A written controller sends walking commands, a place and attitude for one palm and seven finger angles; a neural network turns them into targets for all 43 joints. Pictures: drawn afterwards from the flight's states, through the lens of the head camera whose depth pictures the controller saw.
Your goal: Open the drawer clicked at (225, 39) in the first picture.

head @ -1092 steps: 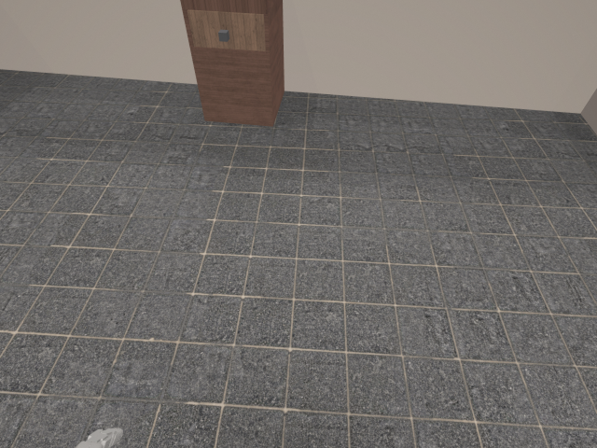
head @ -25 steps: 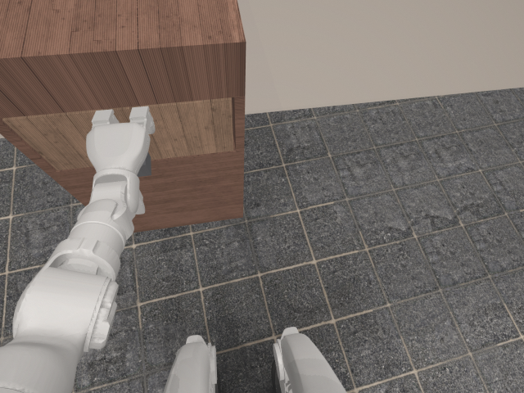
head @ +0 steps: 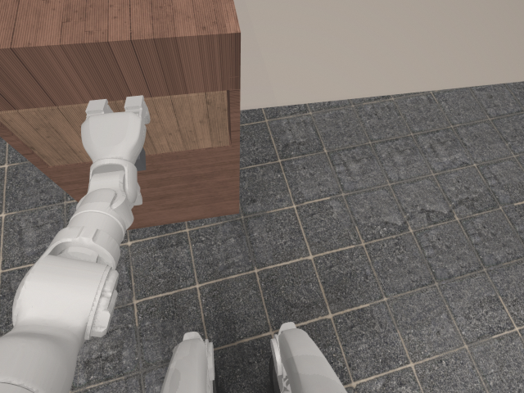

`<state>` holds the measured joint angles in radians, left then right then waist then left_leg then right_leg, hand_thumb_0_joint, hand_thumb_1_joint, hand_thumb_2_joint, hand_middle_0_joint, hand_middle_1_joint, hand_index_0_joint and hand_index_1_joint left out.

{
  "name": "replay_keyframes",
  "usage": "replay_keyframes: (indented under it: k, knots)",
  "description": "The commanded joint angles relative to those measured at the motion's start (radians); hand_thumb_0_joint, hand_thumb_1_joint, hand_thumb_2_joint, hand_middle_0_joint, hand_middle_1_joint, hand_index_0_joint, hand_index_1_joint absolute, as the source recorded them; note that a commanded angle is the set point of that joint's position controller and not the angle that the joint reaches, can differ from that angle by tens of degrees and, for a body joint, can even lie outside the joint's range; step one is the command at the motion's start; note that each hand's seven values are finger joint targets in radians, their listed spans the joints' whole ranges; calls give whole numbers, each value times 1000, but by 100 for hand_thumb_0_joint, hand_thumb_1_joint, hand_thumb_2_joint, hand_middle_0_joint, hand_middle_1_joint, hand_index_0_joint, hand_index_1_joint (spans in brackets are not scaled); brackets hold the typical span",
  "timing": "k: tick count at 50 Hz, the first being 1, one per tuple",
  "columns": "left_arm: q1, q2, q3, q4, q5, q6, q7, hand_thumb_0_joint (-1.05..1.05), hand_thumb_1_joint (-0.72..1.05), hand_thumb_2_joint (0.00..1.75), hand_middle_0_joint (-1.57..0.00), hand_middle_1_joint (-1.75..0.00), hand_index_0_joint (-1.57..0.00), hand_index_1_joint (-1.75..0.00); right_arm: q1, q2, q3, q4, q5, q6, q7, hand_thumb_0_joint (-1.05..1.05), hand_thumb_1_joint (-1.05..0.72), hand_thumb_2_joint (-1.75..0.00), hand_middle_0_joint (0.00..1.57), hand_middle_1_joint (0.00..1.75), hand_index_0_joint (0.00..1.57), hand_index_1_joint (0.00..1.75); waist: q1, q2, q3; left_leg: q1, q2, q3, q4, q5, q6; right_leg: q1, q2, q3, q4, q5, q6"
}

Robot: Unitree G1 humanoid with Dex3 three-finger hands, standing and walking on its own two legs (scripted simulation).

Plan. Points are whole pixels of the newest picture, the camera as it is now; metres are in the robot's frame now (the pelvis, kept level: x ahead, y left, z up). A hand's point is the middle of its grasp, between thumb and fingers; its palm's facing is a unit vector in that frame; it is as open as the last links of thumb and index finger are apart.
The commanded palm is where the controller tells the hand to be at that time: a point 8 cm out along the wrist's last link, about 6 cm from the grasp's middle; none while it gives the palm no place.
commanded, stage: re-aim the fingers above the handle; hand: left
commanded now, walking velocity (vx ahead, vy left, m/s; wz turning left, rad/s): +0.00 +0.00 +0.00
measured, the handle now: (131, 148) +0.57 +0.19 -0.11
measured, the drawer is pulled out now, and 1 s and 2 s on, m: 0.00 0.00 0.00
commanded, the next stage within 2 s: lower the fingers behind the handle in 1.52 s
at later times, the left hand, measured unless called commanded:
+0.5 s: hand (124, 157) +0.50 +0.18 -0.03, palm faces -0.04 +0.00 -1.00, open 13.8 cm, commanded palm +0.49 +0.17 +0.01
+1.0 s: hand (117, 157) +0.50 +0.19 -0.03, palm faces -0.03 +0.01 -1.00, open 13.8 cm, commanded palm +0.49 +0.17 +0.01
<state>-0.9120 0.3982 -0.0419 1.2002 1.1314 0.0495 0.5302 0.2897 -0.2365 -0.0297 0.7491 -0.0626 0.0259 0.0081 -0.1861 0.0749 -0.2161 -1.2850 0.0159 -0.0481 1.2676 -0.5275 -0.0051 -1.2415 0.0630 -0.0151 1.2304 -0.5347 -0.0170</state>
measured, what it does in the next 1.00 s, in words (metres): stands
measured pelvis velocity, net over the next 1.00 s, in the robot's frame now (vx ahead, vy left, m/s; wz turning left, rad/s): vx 0.00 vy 0.00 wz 0.00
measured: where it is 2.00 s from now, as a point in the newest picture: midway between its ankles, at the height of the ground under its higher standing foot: outside the picture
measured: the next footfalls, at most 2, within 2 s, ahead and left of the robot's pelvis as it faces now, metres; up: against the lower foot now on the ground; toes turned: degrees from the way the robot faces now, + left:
none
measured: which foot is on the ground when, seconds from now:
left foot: down 0.00-1.00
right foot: down 0.00-1.00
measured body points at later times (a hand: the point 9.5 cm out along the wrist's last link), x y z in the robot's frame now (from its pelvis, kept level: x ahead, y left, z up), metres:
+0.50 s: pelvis +0.00 +0.00 +0.01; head +0.15 +0.01 +0.43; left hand +0.50 +0.17 +0.02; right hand +0.02 -0.26 -0.13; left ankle +0.02 +0.12 -0.62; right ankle +0.01 -0.11 -0.62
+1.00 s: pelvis +0.00 +0.00 +0.00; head +0.16 +0.00 +0.43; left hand +0.50 +0.18 +0.02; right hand +0.01 -0.26 -0.13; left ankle +0.02 +0.12 -0.62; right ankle +0.01 -0.11 -0.62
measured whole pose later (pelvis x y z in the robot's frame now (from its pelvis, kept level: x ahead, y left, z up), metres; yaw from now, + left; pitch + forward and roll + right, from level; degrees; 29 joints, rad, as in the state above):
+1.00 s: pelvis +0.00 +0.00 +0.00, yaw +0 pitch +31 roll -2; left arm -0.87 0.40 -0.04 1.16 1.13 0.07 0.55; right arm 0.30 -0.23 -0.03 0.76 -0.06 0.03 0.01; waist -0.17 0.08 -0.21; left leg -1.26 0.02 -0.04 1.25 -0.53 -0.01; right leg -1.22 0.06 -0.01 1.22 -0.53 -0.02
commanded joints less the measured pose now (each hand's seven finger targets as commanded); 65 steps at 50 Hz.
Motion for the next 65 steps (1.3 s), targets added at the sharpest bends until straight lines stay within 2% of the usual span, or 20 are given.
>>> replay_keyframes:
  k: [1,2,7,9,12,16,19,22,24,27,33,36,38,40,44,45,53,58,62,65]
  knots:
    - [-323,241,65,-153,6,25,44,0,-50,30,-30,-120,-30,-120,175,-166,-53,-46,0,3,-1,0,-90,-90,20,30,20,30,12,61,-499,346,-20,41,-95,363,48,280,0,-8,-134,402,-9]
    - [-312,269,84,-157,6,29,44,0,-50,30,-30,-120,-30,-120,175,-169,-50,-49,1,5,-1,0,-90,-90,20,30,20,30,23,47,-511,335,-19,41,-96,357,48,300,0,-8,-130,399,-9]
    - [-378,263,70,-256,-1,6,35,0,-50,30,-30,-120,-30,-120,188,-170,-63,-49,8,-5,-8,0,-90,-90,20,30,20,30,2,42,-576,365,-15,34,-93,356,51,317,-2,0,-136,409,-3]
    - [-410,201,30,-329,-7,-17,31,0,-50,30,-30,-120,-30,-120,200,-166,-75,-45,9,-12,-9,0,-90,-90,20,30,20,30,-10,73,-624,462,-10,16,-102,413,45,287,0,-13,-136,423,-6]
    - [-389,178,24,-360,-18,-35,30,0,-50,30,-30,-120,-30,-120,208,-164,-85,-27,6,-12,-11,0,-90,-90,20,30,20,30,-10,80,-634,524,-6,13,-100,459,43,276,1,-16,-147,442,-6]
    - [-370,143,1,-265,-7,-13,48,0,-50,30,-30,-120,-30,-120,212,-162,-80,0,4,-3,-10,0,-90,-90,20,30,20,30,-21,49,-496,489,-3,3,-120,425,38,214,4,-31,-162,380,-10]
    - [-349,125,-6,-207,0,15,64,0,-50,30,-30,-120,-30,-120,202,-158,-73,-6,2,3,-3,0,-90,-90,20,30,20,30,-10,70,-471,476,-11,11,-131,408,37,212,5,-31,-169,365,-15]
    - [-320,167,22,-123,0,51,67,0,-50,30,-30,-120,-30,-120,188,-165,-60,-10,1,10,-1,0,-90,-90,20,30,20,30,-6,23,-411,399,-15,21,-135,352,41,231,5,-26,-172,345,-13]
    - [-408,178,2,-102,7,63,65,0,-50,30,-30,-120,-30,-120,185,-166,-52,-17,1,6,-5,0,-90,-90,20,30,20,30,-40,34,-380,355,-17,24,-127,312,47,206,2,-22,-172,316,-9]
    - [-393,226,37,-119,10,56,50,0,-50,30,-30,-120,-30,-120,180,-170,-51,-33,1,-1,-6,0,-90,-90,20,30,20,30,-19,34,-457,360,-18,26,-113,327,48,244,2,-15,-153,344,-10]
    - [-358,195,37,-245,-4,-1,16,0,-50,30,-30,-120,-30,-120,195,-160,-67,-48,2,-12,-3,0,-90,-90,20,30,20,30,0,81,-604,454,-12,20,-90,445,43,284,2,-14,-124,449,-10]
    - [-330,176,34,-262,-2,-6,30,0,-50,30,-30,-120,-30,-120,199,-160,-72,-42,4,-6,-3,0,-90,-90,20,30,20,30,1,53,-572,451,-10,21,-94,440,44,279,3,-16,-138,444,-8]
    - [-373,189,41,-283,-5,-6,43,0,-50,30,-30,-120,-30,-120,200,-160,-73,-32,4,-8,-3,0,-90,-90,20,30,20,30,-8,48,-564,440,-9,23,-95,423,46,283,3,-12,-140,440,-7]
    - [-353,229,70,-279,1,-3,55,0,-50,30,-30,-120,-30,-120,201,-164,-72,-28,5,-2,-7,0,-90,-90,20,30,20,30,6,34,-563,425,-13,25,-102,409,46,303,1,-9,-145,437,-7]
    - [-378,187,33,-244,2,12,70,0,-50,30,-30,-120,-30,-120,196,-159,-71,-14,4,-6,-7,0,-90,-90,20,30,20,30,-15,42,-500,416,-15,29,-115,375,47,278,0,-10,-167,403,-5]
    - [-367,225,58,-223,2,19,70,0,-50,30,-30,-120,-30,-120,194,-166,-69,-10,4,-5,-7,0,-90,-90,20,30,20,30,-9,24,-489,398,-14,29,-113,357,47,281,1,-9,-166,388,-5]
    - [-341,165,2,-158,-20,30,10,0,-50,30,-30,-120,-30,-120,196,-160,-62,-22,6,-9,-5,0,-90,-90,20,30,20,30,-20,19,-469,380,-21,37,-118,345,50,303,1,-4,-177,405,-3]
    - [-333,231,56,-235,-13,-24,-3,0,-50,30,-30,-120,-30,-120,193,-160,-63,-34,5,-11,-11,0,-90,-90,20,30,20,30,7,34,-531,377,-22,37,-102,374,50,330,-1,4,-148,443,-7]
    - [-319,262,87,-260,13,-46,37,0,-50,30,-30,-120,-30,-120,183,-160,-64,-37,1,-11,-12,0,-90,-90,20,30,20,30,22,61,-507,357,-20,40,-94,374,49,303,-1,3,-136,427,-8]
    - [-328,264,93,-248,19,-30,69,0,-50,30,-30,-120,-30,-120,181,-164,-67,-33,1,-9,-10,0,-90,-90,20,30,20,30,11,43,-509,363,-17,36,-89,372,49,279,1,-2,-135,409,-7]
